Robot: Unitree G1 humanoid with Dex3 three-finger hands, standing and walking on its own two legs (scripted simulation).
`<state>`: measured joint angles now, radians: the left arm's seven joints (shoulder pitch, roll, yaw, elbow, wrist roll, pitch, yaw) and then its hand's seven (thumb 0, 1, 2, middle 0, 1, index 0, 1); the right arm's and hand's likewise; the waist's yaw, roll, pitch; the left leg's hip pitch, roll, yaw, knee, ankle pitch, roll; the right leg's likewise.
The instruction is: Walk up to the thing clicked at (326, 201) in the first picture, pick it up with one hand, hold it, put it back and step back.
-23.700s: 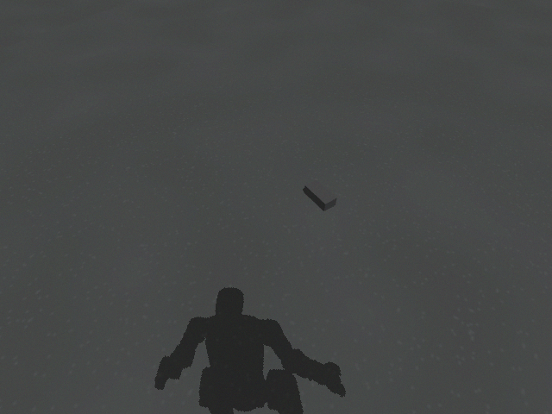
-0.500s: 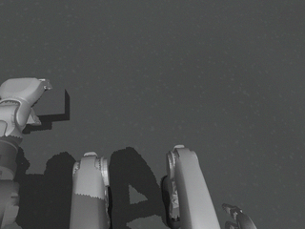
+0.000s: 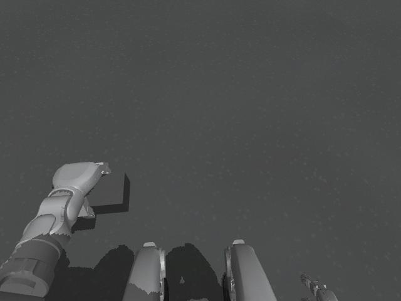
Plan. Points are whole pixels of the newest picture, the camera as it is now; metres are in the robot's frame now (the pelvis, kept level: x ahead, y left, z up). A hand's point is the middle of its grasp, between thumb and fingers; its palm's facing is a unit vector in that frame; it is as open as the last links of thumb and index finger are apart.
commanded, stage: lift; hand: left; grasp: from above
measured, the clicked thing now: (91, 195) +0.38 +0.25 -0.11
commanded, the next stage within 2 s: hold in 0.60 s
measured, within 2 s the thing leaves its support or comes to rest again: neither
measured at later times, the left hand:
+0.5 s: hand (76, 178) +0.36 +0.22 +0.03, palm faces -0.45 -0.08 -0.89, open 10.5 cm
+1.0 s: hand (64, 154) +0.38 +0.23 +0.09, palm faces -0.47 -0.06 -0.88, open 10.5 cm
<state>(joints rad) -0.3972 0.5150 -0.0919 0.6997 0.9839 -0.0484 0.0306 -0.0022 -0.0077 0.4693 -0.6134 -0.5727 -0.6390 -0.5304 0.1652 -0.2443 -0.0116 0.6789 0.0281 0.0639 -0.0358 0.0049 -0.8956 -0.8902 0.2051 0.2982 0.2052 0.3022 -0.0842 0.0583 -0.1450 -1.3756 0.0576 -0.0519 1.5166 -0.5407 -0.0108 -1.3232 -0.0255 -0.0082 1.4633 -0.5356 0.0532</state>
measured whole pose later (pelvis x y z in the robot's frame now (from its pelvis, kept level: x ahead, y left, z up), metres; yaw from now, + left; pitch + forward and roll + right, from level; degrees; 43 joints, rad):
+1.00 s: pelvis +0.08 +0.00 +0.15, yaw +0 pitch +7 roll -1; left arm -0.31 0.38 -0.20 0.81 1.02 0.00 0.08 0.00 -0.02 0.48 -0.63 -0.57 -0.65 -0.52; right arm 0.23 -0.25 -0.06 0.73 0.04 0.04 -0.04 0.01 -0.89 -0.89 0.20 0.30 0.20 0.30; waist -0.03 0.03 -0.06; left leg -0.47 0.04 0.03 0.69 -0.34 -0.01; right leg -0.46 -0.04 0.02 0.66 -0.33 0.05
